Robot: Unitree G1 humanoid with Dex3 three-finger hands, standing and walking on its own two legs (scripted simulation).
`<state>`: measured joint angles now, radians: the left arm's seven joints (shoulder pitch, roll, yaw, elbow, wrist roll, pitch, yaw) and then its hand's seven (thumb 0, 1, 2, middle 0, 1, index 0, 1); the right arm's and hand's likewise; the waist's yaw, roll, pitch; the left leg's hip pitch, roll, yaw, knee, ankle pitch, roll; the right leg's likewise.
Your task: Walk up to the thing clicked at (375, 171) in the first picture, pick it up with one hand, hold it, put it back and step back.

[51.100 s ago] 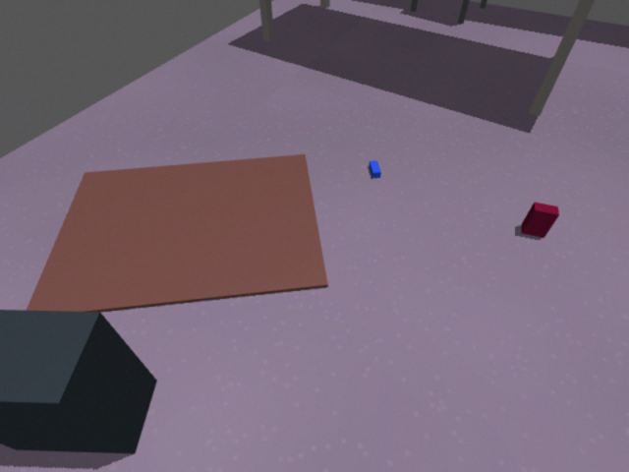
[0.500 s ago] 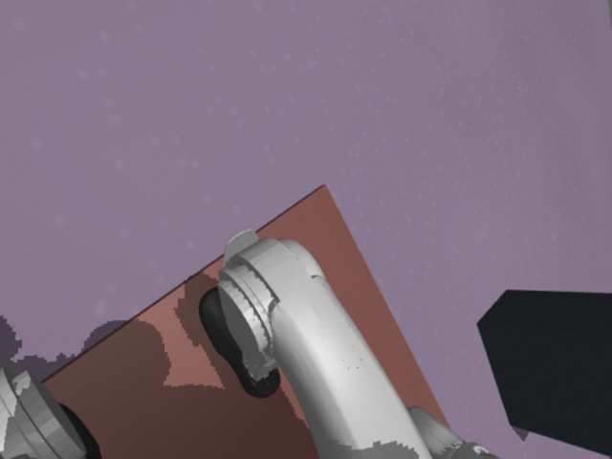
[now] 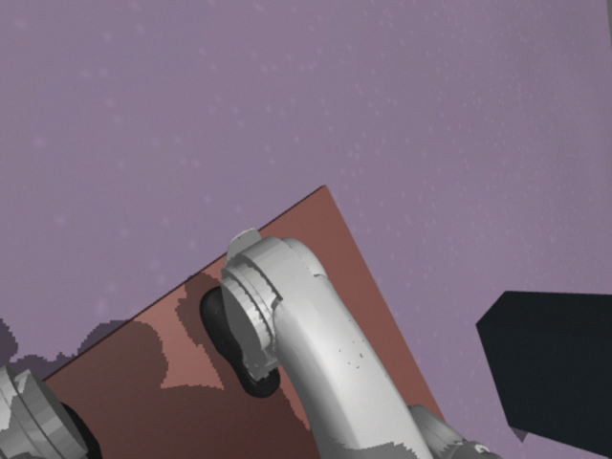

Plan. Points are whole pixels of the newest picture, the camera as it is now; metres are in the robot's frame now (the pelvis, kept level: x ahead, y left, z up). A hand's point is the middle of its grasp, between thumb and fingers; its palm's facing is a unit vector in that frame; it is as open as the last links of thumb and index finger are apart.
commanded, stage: close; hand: left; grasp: from above
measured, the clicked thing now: out of the picture +0.50 +0.33 -0.32
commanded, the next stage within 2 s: settle in 0.26 s
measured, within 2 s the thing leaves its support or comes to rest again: leaves its support in 0.62 s
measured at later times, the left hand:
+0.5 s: hand out of the picture +0.48 +0.32 -0.27, palm faces -0.43 -0.18 -0.88, open 6.9 cm
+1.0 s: hand out of the picture +0.49 +0.35 -0.19, palm faces -0.41 -0.16 -0.90, open 6.8 cm
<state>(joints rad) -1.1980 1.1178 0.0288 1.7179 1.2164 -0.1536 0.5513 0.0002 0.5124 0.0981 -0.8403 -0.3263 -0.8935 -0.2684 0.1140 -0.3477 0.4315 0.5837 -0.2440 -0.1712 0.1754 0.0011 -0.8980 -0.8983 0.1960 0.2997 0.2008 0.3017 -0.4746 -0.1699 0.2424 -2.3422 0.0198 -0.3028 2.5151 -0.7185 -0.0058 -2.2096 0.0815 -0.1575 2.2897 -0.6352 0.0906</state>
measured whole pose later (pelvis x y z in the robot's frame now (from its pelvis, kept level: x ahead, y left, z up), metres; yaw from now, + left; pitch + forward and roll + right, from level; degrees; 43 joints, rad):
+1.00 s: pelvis +0.01 +0.00 +0.01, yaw +2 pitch +33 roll -16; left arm -1.08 0.96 0.05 1.40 1.17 -0.07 0.30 0.00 0.49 0.00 -1.01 -0.11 -1.06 -0.06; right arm 0.19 -0.35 0.27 0.60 -0.18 -0.09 0.19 0.00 -0.91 -0.90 0.20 0.30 0.20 0.30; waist -0.38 -0.05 0.10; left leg -2.35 0.01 -0.26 2.47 -0.71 -0.01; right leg -2.23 0.04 -0.13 2.28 -0.66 0.07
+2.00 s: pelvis -0.01 -0.01 +0.09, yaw +11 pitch +35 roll -7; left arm -0.78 0.66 -0.03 0.92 1.03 -0.05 0.02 0.00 0.51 0.00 -0.94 -0.20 -0.99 -0.14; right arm 0.19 -0.31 0.03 0.59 -0.03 0.10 0.06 0.01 -0.91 -0.90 0.20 0.30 0.20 0.30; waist -0.16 0.06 -0.15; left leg -2.12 0.01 -0.11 2.13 -0.63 -0.01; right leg -2.05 0.00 -0.03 2.06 -0.62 0.06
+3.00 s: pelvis +0.05 -0.01 +0.39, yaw +15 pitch +12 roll -1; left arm -0.34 0.38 -0.18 0.82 0.98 0.04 0.11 0.00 0.49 0.04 -0.93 -0.25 -0.98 -0.18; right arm 0.25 -0.25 -0.03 0.73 0.04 -0.02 -0.06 0.01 -0.90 -0.90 0.20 0.30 0.20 0.30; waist -0.07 0.04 -0.10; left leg -0.79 0.05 -0.01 1.00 -0.42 -0.02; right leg -0.78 -0.01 0.01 0.97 -0.41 0.03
